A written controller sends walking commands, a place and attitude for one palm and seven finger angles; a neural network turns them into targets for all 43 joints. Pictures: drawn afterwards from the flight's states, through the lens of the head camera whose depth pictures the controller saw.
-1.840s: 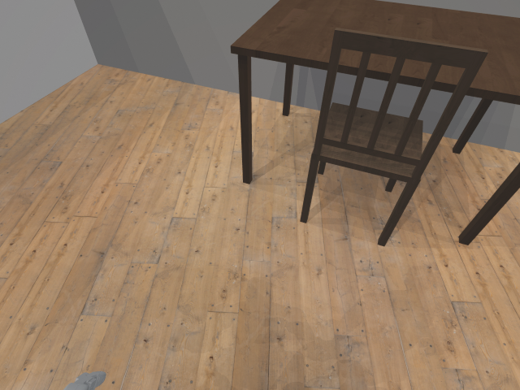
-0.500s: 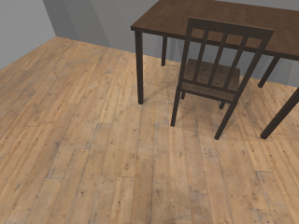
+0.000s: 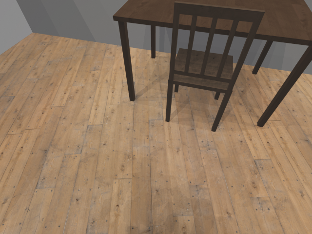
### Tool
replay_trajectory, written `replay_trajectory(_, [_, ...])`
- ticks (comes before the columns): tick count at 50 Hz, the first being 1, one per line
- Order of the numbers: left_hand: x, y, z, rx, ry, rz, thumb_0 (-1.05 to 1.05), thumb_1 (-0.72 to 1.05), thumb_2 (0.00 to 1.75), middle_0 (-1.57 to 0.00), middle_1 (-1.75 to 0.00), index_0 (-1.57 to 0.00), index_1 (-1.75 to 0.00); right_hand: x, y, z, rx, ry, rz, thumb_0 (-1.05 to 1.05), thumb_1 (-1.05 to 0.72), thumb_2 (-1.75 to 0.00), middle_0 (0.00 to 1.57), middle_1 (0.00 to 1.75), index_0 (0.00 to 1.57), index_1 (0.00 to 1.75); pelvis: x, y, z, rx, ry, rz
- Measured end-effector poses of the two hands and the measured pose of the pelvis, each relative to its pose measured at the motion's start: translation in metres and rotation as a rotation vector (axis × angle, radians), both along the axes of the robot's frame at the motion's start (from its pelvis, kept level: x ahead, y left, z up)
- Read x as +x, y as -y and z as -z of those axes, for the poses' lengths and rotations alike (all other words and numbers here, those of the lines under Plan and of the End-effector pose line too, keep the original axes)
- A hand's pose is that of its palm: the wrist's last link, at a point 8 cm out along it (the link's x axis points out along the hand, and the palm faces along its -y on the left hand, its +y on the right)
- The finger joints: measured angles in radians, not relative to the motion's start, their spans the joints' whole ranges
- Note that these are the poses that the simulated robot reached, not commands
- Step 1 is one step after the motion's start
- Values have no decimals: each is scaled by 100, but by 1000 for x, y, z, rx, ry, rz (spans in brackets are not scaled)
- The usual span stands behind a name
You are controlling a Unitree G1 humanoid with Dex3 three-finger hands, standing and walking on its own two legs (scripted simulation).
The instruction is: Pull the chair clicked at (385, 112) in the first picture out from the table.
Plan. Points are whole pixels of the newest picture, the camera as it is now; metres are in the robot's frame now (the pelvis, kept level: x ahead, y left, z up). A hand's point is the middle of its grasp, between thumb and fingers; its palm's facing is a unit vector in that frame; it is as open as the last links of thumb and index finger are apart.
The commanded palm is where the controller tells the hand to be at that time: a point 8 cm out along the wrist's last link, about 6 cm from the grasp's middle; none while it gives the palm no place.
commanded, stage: walk to a spot facing it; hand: left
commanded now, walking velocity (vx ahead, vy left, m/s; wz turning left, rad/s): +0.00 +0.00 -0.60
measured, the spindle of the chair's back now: (208, 49) +1.02 -0.20 -0.07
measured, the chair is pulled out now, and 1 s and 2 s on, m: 0.00 0.00 0.00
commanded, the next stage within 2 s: turn to face it in 1.72 s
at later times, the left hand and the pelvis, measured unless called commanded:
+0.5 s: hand out of the picture +0.06 +0.18 -0.15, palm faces -0.14 -0.96 -0.25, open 7.4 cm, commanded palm none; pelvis -0.01 -0.01 +0.01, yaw -14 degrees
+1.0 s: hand (118, 200) +0.24 +0.15 -0.17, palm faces -0.53 -0.83 -0.15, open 7.4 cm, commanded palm none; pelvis +0.07 +0.02 +0.01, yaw -34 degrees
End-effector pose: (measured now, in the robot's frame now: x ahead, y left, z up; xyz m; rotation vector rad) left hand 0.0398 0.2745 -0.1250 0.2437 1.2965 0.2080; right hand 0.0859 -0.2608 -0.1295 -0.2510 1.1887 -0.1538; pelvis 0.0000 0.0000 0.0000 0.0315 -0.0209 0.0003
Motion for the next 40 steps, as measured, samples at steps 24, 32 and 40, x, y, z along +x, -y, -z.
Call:
replay_trajectory(24, [20, 46, -9, -40, -14, 156, 0, 91, 90, -20, -30, -21, -30, -49, 26, -7, 10, 33, 243, 1, -91, -89, 20, 30, 20, 30, -11, 10, -9, -1, -55, 233])
replay_trajectory(32, [59, 8, 8, -72, 27, 239, 0, 91, 90, -20, -30, -20, -30, -53, -9, -23, -37, 133, 297, 1, -91, -89, 20, 30, 20, 30, -2, -27, -2, -32, -62, 325])
replay_trajectory(40, [138, 3, 1, -116, 83, 391, 0, 91, 90, -20, -30, -20, -30, -125, -52, -37, -56, 29, 467, 1, -91, -89, 20, 30, 21, 30, 25, -41, -14, -73, -36, 436])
